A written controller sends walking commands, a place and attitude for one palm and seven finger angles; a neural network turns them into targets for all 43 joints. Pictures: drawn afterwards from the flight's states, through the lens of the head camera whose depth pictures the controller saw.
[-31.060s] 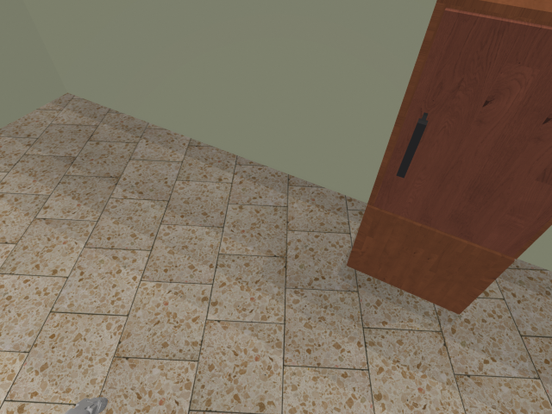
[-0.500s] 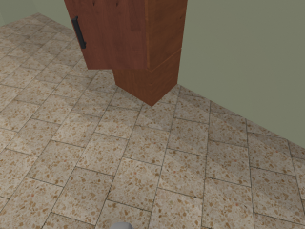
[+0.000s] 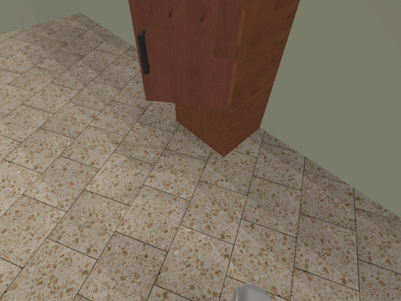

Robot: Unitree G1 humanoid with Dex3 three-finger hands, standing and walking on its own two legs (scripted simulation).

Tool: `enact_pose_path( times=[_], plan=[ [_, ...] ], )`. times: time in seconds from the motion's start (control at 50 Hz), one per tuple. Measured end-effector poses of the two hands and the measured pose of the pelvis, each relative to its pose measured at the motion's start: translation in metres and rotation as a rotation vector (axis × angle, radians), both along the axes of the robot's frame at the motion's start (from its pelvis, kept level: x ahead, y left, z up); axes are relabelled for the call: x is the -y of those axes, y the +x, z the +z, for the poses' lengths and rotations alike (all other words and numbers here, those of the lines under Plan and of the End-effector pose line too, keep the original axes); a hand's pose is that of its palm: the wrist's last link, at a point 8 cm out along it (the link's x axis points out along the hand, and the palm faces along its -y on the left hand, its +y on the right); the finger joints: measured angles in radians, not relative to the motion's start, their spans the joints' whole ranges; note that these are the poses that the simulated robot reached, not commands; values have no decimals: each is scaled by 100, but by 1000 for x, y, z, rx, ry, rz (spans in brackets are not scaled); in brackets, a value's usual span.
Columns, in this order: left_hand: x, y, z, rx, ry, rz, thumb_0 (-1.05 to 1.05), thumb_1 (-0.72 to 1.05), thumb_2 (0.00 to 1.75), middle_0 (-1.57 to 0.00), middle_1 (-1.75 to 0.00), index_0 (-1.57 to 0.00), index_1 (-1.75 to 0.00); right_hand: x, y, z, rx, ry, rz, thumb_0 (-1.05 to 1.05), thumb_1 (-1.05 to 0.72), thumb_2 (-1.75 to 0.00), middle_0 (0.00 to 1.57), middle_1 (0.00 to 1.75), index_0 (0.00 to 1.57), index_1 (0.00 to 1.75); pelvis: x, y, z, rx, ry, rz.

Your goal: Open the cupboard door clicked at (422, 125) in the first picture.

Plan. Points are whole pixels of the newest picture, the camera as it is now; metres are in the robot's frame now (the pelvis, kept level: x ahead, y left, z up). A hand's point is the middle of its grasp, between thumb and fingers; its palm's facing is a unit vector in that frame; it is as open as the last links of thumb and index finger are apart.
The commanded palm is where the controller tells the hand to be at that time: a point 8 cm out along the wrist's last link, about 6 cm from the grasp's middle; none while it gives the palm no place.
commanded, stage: take the last steps up to it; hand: left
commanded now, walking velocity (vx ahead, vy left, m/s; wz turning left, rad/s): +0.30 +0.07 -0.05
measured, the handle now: (144, 52) +1.03 +0.32 -0.07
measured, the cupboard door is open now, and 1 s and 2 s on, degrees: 39 39 39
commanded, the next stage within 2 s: come to a stop and stand still in 1.00 s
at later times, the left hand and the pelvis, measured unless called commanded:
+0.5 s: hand (142, 256) +0.24 +0.16 -0.16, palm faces +0.06 -0.97 -0.24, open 7.1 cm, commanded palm none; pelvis +0.19 -0.03 +0.00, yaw +0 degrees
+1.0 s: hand (137, 189) +0.43 +0.22 -0.17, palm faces +0.02 -0.98 -0.20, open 7.3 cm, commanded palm none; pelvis +0.38 +0.04 +0.00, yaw -3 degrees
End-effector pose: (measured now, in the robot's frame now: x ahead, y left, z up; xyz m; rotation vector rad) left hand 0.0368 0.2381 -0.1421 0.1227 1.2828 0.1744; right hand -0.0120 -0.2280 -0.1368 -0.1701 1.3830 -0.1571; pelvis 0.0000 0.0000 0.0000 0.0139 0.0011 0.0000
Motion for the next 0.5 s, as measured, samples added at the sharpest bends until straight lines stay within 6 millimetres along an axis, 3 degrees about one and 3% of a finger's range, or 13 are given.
enact_pose_path(
  times=[0.16,0.22,0.26,0.3,0.34,0.38,0.5],
  plan=[
    [27,145,4,137,-1,-128,1,91,90,-19,-30,-19,-30,-14,-37,-10,-230,58,-121,1,-92,-90,20,30,20,30,9,63,-11,-1,16,-18],
    [43,197,2,200,3,-164,1,91,90,-19,-30,-19,-30,-14,-36,-16,-309,82,-154,1,-91,-90,20,30,20,30,20,93,-21,1,14,-21],
    [51,218,0,242,7,-160,1,91,90,-19,-30,-20,-30,-10,-25,-20,-341,94,-166,1,-91,-90,20,30,20,30,27,109,-25,11,10,-15],
    [55,224,3,244,6,-139,1,91,90,-19,-30,-20,-30,-2,0,-20,-329,93,-161,1,-91,-90,20,30,20,30,31,123,-22,20,6,-7],
    [57,219,5,204,8,-115,0,91,90,-20,-30,-20,-30,7,38,-20,-276,84,-144,1,-91,-90,20,30,20,30,33,137,-15,17,4,-6],
    [57,210,7,152,12,-77,0,92,90,-20,-30,-20,-30,15,82,-18,-198,76,-123,1,-91,-90,20,30,20,30,35,151,-8,8,5,-8],
    [30,192,15,27,57,-3,-3,96,90,-20,-30,-20,-30,27,217,-9,27,54,-41,1,-92,-90,20,30,20,30,32,195,3,-13,9,-6]
  ],
)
